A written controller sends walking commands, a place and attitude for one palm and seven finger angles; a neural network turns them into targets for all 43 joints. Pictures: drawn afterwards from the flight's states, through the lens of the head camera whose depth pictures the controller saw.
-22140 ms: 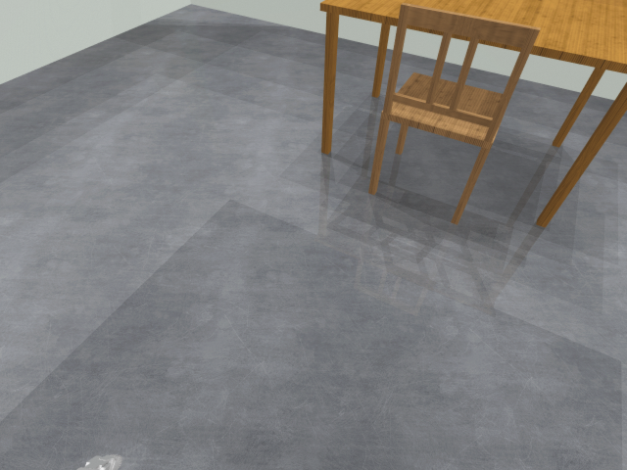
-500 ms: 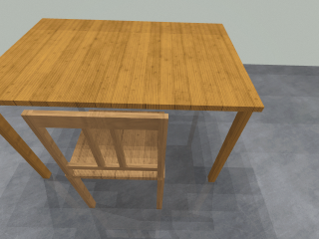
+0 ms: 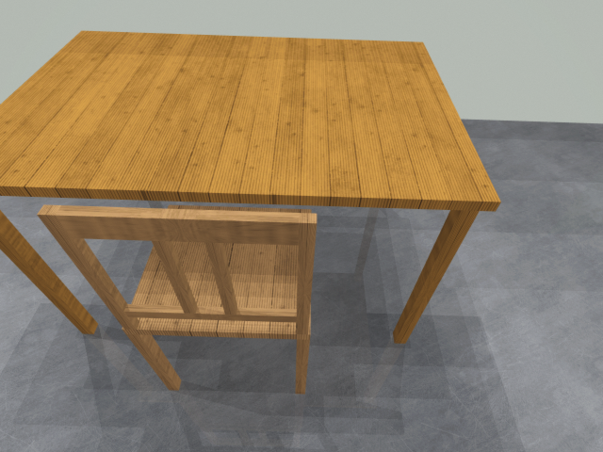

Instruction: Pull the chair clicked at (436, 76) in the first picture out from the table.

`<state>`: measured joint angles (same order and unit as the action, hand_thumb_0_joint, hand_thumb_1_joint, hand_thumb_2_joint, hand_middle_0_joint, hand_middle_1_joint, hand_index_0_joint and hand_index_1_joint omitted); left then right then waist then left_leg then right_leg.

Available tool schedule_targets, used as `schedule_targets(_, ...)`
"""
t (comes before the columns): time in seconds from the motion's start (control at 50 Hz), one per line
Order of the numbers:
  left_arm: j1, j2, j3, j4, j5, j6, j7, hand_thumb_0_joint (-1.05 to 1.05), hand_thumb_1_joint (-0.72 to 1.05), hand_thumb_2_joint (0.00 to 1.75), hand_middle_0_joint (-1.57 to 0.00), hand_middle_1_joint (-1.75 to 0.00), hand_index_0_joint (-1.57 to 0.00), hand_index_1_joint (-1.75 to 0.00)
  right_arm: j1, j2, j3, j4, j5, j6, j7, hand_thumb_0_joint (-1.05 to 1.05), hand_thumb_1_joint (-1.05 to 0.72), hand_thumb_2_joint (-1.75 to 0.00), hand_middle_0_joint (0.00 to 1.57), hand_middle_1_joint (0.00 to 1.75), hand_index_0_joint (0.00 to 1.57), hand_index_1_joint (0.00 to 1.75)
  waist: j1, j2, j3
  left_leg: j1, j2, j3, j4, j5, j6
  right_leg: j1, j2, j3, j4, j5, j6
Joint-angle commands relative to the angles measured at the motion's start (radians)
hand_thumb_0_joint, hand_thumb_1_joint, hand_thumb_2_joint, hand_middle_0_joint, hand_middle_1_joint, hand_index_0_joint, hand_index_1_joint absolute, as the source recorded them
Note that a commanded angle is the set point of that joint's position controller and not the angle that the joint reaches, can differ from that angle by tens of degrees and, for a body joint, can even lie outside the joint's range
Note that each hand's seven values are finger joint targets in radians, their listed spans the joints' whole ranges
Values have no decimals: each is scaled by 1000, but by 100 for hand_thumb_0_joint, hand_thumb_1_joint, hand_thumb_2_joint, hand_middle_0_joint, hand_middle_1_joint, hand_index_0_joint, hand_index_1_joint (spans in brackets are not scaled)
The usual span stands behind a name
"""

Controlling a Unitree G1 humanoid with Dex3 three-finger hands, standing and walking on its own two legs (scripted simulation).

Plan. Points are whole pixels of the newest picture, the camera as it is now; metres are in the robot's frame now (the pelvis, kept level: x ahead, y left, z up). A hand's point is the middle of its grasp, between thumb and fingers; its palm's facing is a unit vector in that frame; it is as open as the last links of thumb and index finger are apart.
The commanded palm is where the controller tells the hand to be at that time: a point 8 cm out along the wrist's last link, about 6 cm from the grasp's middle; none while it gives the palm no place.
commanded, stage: look again from close up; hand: left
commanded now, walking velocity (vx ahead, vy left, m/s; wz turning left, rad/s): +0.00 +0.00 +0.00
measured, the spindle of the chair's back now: (177, 277) +0.43 +0.27 -0.12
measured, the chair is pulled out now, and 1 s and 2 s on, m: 0.00 0.00 0.00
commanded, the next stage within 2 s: shuffle to correct the standing spot in 0.20 s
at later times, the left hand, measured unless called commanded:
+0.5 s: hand out of the picture -0.04 +0.15 -0.18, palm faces +0.08 -0.98 -0.16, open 7.4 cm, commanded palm none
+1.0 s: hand out of the picture -0.03 +0.21 -0.18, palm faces +0.04 -0.99 -0.15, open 7.4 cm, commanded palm none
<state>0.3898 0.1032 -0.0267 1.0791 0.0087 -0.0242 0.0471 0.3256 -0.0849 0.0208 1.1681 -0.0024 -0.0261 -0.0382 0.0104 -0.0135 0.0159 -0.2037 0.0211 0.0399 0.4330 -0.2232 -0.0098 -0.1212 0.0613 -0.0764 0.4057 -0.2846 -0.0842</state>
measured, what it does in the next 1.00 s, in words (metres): stands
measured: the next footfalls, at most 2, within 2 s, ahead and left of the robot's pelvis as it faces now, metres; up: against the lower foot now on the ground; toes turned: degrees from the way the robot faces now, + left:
none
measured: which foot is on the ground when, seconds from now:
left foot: down 0.00-1.00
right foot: down 0.00-1.00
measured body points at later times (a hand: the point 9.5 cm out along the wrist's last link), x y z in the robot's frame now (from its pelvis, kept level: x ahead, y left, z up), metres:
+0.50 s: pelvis +0.00 +0.01 +0.00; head +0.01 +0.00 +0.45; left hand -0.04 +0.21 -0.16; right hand -0.02 -0.19 -0.17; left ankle +0.00 +0.13 -0.74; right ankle -0.04 -0.06 -0.74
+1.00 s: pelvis +0.00 +0.05 +0.00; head +0.01 +0.06 +0.45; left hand -0.03 +0.26 -0.16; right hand -0.02 -0.16 -0.15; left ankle +0.00 +0.13 -0.74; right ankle -0.04 -0.06 -0.74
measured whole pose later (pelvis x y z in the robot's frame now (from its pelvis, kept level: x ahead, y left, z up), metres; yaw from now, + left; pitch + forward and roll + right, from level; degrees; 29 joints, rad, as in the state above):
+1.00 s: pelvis +0.00 +0.05 +0.00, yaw +1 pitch +0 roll +0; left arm 0.35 0.14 -0.02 1.08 0.01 -0.01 0.04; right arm 0.32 -0.11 0.02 1.15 0.00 -0.04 -0.04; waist 0.00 -0.03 0.01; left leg -0.19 -0.06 0.05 0.36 -0.18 0.06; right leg -0.12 -0.01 -0.07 0.38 -0.26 -0.01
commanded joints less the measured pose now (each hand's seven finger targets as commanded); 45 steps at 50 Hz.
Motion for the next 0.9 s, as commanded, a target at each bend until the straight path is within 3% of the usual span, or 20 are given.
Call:
schedule_targets(0.0,112,74,12,-19,-5,-14,4,0,90,90,-20,-30,-20,-30,103,-67,-6,-9,5,-16,-7,0,-90,-90,20,30,20,30,-7,7,56,18,70,-95,-43,164,54,-70,-161,158,-92,247,40)
schedule_targets(0.28,116,74,12,-18,-5,-12,5,0,90,90,-20,-30,-20,-30,105,-61,-5,-7,5,-14,-9,0,-90,-90,20,30,20,30,-4,8,87,-1,67,-98,-42,152,54,-78,-159,155,-100,232,47)
schedule_targets(0.36,112,99,22,-25,-5,-12,9,0,90,90,-20,-30,-20,-30,91,-72,-7,-23,5,-4,-7,0,-90,-90,20,30,20,30,8,24,91,-42,52,-84,-25,118,42,-56,-197,179,-91,282,42)
schedule_targets(0.42,105,123,35,-32,-5,-9,13,0,90,90,-20,-30,-20,-30,79,-79,-14,-44,3,10,-6,0,-90,-90,20,30,20,30,10,-21,65,-78,36,-61,9,68,27,-19,-251,215,-85,356,23)
schedule_targets(0.58,26,180,61,-74,7,11,18,0,90,90,-20,-30,-20,-30,57,-91,-32,-95,0,38,0,0,-90,-90,20,30,20,30,-1,-87,94,-94,13,-45,131,-17,8,-129,-362,268,-82,290,-94)
schedule_targets(0.6,3,178,60,-82,9,14,17,0,90,90,-20,-30,-20,-30,68,-85,-33,-94,0,35,2,0,-90,-90,20,30,20,30,-14,-82,87,-54,19,-54,100,3,11,-164,-346,245,-62,270,-91)
schedule_targets(0.62,-23,164,54,-89,8,15,15,0,90,90,-20,-30,-20,-30,89,-83,-30,-89,-1,28,3,0,-90,-90,20,30,20,30,-26,-68,78,-7,35,-74,27,75,22,-190,-293,195,-20,239,-62)
schedule_targets(0.66,4,106,38,-89,6,19,10,0,90,90,-20,-30,-20,-30,94,-114,-21,-78,-5,2,0,0,-90,-90,20,30,20,30,-1,81,69,-9,123,-210,-76,233,98,-175,-154,98,34,49,21)
schedule_targets(0.68,33,90,33,-73,7,20,10,0,90,90,-20,-30,-20,-30,81,-120,-19,-78,-2,-5,-4,0,-90,-90,20,30,20,30,13,96,58,-22,146,-246,-119,225,125,-139,-135,71,26,-12,41)
schedule_targets(0.7,62,85,25,-56,6,17,8,0,90,90,-20,-30,-20,-30,70,-123,-15,-78,1,-12,-5,0,-90,-90,20,30,20,30,22,77,38,-20,145,-256,-136,213,135,-105,-133,69,10,4,49)
schedule_targets(0.76,71,89,16,-33,4,8,2,0,90,90,-20,-30,-20,-30,69,-122,-11,-65,3,-25,-5,0,-90,-90,20,30,20,30,14,37,38,5,127,-234,-152,200,116,-71,-140,77,-35,65,52)
schedule_targets(0.88,80,96,16,-19,0,9,-4,0,90,90,-20,-30,-20,-30,76,-123,-8,-37,6,-26,-6,0,-90,-90,20,30,20,30,1,52,74,8,127,-228,-196,111,90,-68,-142,73,-68,68,60)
